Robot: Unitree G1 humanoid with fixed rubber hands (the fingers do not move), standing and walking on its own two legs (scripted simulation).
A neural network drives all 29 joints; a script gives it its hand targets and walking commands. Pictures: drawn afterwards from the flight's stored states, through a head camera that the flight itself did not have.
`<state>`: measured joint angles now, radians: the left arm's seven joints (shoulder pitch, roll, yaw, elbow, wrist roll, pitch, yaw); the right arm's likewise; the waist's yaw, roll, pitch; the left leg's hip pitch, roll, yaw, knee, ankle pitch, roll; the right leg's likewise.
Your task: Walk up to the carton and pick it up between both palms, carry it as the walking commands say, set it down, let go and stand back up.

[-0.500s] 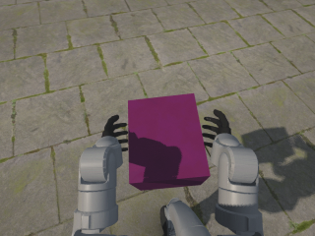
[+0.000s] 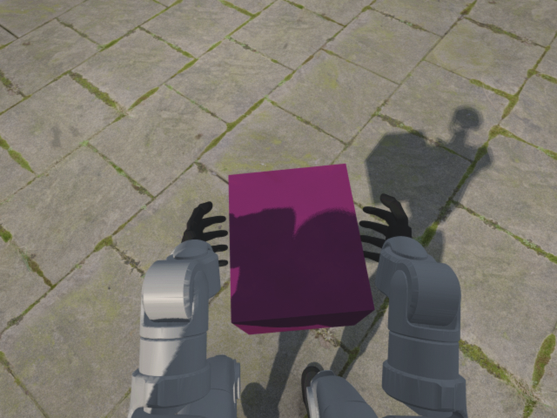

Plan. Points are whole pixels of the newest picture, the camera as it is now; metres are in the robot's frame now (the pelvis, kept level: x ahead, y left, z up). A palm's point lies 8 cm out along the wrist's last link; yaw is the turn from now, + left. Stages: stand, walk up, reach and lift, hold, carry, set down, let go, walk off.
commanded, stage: carry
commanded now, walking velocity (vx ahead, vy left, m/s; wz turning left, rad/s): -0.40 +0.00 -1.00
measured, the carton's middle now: (294, 253) +0.35 +0.00 -0.06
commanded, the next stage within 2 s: none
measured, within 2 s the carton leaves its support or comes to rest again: neither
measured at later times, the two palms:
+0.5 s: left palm (255, 332) +0.20 +0.04 +0.09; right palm out of the picture +0.09 -0.19 +0.13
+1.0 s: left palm out of the picture +0.03 -0.01 +0.05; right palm out of the picture -0.17 -0.18 +0.06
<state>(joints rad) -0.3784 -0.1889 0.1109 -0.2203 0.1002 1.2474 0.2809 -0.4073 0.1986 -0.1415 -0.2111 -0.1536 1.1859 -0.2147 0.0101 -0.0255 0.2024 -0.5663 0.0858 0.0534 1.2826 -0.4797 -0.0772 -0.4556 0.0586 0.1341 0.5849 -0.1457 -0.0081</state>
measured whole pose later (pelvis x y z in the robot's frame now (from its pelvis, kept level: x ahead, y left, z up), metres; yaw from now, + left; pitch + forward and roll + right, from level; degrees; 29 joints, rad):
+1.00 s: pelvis -0.26 +0.15 -0.01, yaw -52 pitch +2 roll +3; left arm -0.39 -0.19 0.11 -0.15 0.11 1.25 0.32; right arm -0.41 0.20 -0.14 -0.13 -0.16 1.18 -0.22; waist 0.01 -0.09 0.09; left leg -0.24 -0.06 0.12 0.56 -0.40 -0.02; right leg -0.50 0.05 0.28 0.34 0.11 0.11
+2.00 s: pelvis -0.28 +0.41 +0.02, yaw -112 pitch +2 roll -7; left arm -0.39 -0.19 0.12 -0.16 0.12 1.25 0.33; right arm -0.42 0.20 -0.15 -0.13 -0.15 1.20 -0.23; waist 0.01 -0.02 0.06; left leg -0.26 0.20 0.28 0.54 -0.31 0.06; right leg -0.61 0.08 0.01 1.17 -0.35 0.08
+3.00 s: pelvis -0.19 +0.56 +0.01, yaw -139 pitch +3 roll -1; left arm -0.38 -0.19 0.11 -0.08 0.14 1.27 0.28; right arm -0.38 0.19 -0.16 -0.07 -0.15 1.23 -0.21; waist 0.01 -0.01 -0.08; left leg -0.34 0.06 0.20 0.63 -0.42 0.03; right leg -0.33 0.03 0.00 0.50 -0.22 -0.02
